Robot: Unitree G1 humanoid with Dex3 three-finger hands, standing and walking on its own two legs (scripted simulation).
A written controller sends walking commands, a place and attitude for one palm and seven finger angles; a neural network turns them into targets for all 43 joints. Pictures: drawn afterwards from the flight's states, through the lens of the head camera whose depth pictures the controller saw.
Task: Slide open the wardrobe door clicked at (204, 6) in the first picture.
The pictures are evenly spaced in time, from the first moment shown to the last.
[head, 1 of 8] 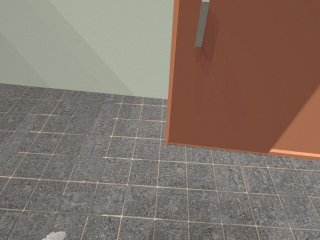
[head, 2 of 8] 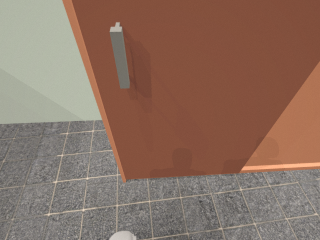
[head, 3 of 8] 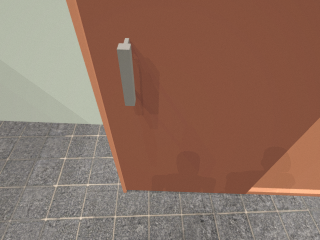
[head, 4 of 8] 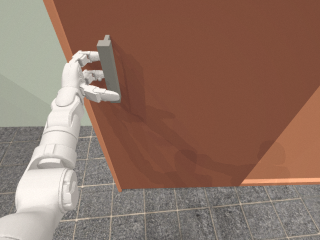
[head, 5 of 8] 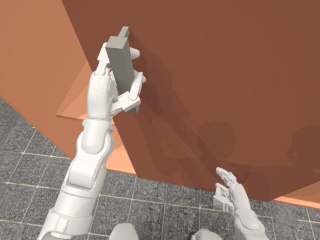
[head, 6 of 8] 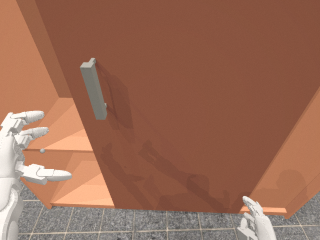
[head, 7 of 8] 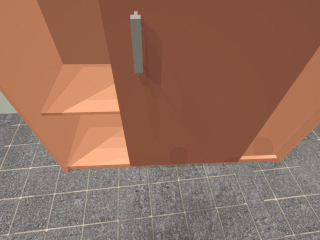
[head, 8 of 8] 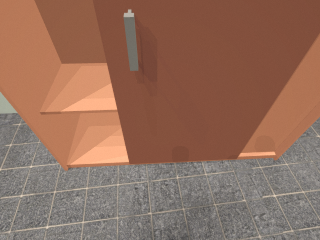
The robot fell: no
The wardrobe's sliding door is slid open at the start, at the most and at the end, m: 0.00 0.42 0.42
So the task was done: yes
